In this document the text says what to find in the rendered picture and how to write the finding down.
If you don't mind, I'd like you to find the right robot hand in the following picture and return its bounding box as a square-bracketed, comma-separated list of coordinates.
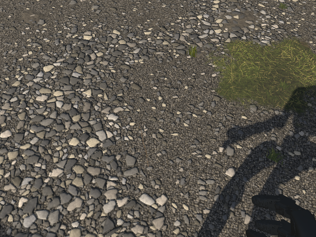
[246, 194, 316, 237]

